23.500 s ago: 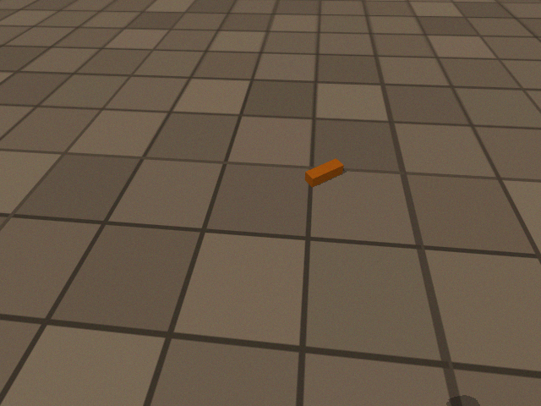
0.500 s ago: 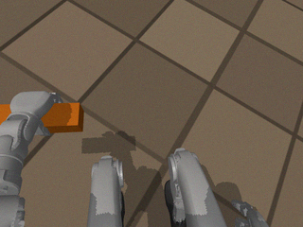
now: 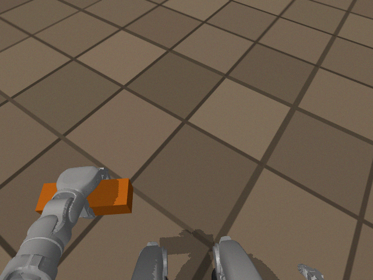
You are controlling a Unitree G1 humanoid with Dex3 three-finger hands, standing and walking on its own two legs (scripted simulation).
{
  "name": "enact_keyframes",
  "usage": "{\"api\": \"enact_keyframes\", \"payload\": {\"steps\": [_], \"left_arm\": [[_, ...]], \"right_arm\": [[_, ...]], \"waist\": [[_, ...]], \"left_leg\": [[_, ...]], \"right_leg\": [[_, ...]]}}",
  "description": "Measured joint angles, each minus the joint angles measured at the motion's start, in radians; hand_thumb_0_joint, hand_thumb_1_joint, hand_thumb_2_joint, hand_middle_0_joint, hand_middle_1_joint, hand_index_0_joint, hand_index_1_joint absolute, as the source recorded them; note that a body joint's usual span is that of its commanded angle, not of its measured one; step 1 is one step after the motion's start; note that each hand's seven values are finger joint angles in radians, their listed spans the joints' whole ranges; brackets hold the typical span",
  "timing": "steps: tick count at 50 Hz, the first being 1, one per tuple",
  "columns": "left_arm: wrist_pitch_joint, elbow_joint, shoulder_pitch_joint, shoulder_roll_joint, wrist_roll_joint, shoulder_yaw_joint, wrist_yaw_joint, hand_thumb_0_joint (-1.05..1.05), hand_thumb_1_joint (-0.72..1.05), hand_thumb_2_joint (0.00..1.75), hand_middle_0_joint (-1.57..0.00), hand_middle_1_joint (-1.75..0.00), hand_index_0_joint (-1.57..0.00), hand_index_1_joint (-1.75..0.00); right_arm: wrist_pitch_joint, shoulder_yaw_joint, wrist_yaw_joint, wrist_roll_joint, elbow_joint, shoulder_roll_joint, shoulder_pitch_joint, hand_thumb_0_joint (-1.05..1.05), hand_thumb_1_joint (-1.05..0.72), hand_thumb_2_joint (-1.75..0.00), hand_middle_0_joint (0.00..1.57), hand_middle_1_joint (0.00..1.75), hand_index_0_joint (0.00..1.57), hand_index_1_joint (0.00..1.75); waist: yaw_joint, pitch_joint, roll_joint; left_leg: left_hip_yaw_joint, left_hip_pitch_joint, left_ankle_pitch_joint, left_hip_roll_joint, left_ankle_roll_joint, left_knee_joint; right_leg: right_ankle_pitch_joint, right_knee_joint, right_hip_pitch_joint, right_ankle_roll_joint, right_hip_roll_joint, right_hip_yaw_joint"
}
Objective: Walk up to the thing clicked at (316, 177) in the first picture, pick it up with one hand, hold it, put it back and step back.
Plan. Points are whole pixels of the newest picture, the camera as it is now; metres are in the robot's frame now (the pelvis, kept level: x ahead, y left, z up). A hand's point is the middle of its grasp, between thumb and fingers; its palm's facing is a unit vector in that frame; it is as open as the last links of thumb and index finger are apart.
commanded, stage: lift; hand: left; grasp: from above
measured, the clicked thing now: (88, 198) +0.35 +0.25 -0.11
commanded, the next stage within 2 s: hold in 0.50 s
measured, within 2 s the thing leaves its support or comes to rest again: neither
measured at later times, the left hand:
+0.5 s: hand (83, 176) +0.36 +0.22 +0.02, palm faces -0.46 -0.06 -0.88, open 9.7 cm
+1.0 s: hand (75, 162) +0.36 +0.22 +0.06, palm faces -0.47 -0.04 -0.88, open 9.7 cm
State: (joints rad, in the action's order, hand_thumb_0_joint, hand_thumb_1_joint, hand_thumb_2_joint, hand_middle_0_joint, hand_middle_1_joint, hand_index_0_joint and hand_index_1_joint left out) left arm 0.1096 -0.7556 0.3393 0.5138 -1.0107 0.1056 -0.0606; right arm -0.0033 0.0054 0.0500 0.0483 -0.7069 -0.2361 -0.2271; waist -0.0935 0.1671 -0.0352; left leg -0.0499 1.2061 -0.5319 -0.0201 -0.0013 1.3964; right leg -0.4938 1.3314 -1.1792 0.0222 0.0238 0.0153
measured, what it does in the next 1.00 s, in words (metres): rises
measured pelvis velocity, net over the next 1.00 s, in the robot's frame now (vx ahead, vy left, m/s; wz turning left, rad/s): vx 0.06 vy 0.00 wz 0.00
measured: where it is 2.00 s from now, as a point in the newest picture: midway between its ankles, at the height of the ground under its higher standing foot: outside the picture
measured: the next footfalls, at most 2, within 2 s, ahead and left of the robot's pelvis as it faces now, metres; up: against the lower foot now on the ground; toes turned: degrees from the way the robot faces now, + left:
none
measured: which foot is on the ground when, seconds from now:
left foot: down 0.00-1.00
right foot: down 0.00-1.00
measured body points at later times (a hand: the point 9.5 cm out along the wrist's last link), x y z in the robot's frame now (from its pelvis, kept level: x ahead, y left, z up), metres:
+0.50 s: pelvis +0.04 +0.00 +0.09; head +0.09 +0.00 +0.54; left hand +0.38 +0.23 +0.07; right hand +0.13 -0.27 -0.03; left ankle +0.07 +0.11 -0.60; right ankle +0.08 -0.13 -0.60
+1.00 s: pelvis +0.06 +0.00 +0.12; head +0.09 -0.01 +0.57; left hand +0.38 +0.22 +0.11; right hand +0.17 -0.26 +0.00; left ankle +0.07 +0.11 -0.60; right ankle +0.08 -0.13 -0.60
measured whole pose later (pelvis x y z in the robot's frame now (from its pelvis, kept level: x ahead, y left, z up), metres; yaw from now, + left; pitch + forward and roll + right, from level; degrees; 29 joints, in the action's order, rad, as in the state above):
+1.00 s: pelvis +0.06 +0.00 +0.12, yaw +0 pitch +7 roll -1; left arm 0.09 -0.71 0.25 0.43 -1.02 0.18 -0.01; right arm 0.02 0.04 0.05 0.06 -0.71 -0.24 -0.24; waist -0.03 0.08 -0.03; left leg 0.00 0.49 -0.36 -0.01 0.00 0.73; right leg -0.33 0.70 -0.49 0.02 0.01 -0.03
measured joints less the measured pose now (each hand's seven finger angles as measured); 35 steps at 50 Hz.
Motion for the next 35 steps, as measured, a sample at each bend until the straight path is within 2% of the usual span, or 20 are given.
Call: {"api": "enact_keyframes", "payload": {"steps": [9,16,24,35], "left_arm": [[-0.002,-0.052,-0.013,-0.055,-0.030,0.038,-0.044,-0.01,0.07,0.42,-0.68,-0.58,-0.73,-0.51],[-0.033,-0.058,-0.013,-0.085,-0.028,0.053,-0.063,-0.01,0.06,0.45,-0.67,-0.60,-0.72,-0.54],[-0.054,-0.052,-0.025,-0.093,-0.009,0.064,-0.041,-0.01,0.05,0.47,-0.67,-0.61,-0.71,-0.55],[-0.028,-0.009,-0.064,-0.091,-0.009,0.073,0.001,-0.01,0.05,0.47,-0.66,-0.62,-0.70,-0.56]], "right_arm": [[-0.025,0.020,0.000,0.000,-0.022,-0.009,-0.028,0.01,-0.90,-0.90,0.20,0.30,0.20,0.30],[-0.024,0.027,-0.005,-0.002,-0.035,-0.005,-0.032,0.01,-0.90,-0.90,0.20,0.30,0.20,0.30],[-0.013,0.029,-0.008,0.000,-0.030,0.001,-0.038,0.01,-0.90,-0.90,0.20,0.30,0.20,0.30],[0.000,0.034,-0.002,0.002,-0.019,-0.002,-0.031,0.01,-0.90,-0.90,0.20,0.30,0.20,0.30]], "waist": [[0.016,-0.022,0.004],[0.025,-0.048,0.007],[0.030,-0.067,0.010],[0.045,-0.080,0.007]], "left_leg": [[0.015,-0.205,0.045,-0.002,0.002,-0.186],[0.027,-0.343,0.080,-0.004,0.002,-0.316],[0.038,-0.480,0.118,-0.001,0.000,-0.451],[0.048,-0.606,0.149,0.005,-0.003,-0.569]], "right_leg": [[0.043,-0.176,0.197,-0.004,-0.001,-0.013],[0.079,-0.302,0.330,-0.005,-0.001,-0.024],[0.116,-0.431,0.463,-0.004,-0.006,-0.034],[0.144,-0.544,0.584,-0.002,-0.013,-0.044]]}}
